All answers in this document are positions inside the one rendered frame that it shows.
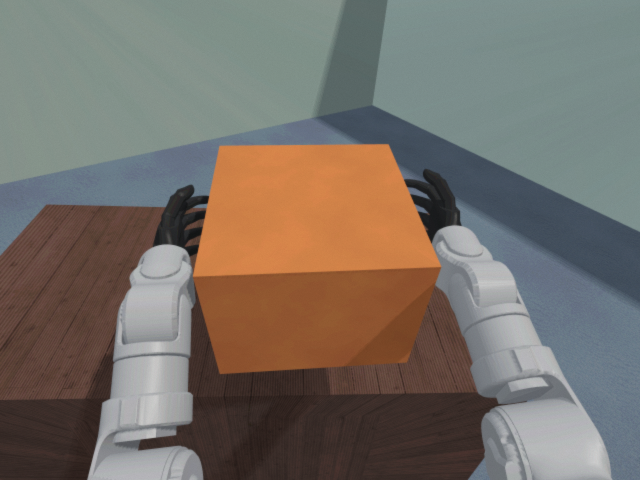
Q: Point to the robot left hand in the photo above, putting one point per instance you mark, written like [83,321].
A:
[171,229]

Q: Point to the robot left forearm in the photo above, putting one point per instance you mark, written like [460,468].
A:
[149,391]

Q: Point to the carton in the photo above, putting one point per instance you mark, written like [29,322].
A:
[312,256]

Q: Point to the robot right forearm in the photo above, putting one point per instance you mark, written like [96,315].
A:
[509,361]

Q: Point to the robot right hand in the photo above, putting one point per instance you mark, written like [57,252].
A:
[441,206]

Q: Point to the robot left upper arm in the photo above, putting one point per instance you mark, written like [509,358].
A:
[168,463]

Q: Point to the pedestal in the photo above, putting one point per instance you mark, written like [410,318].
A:
[62,281]

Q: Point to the robot right upper arm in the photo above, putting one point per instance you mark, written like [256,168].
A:
[548,439]

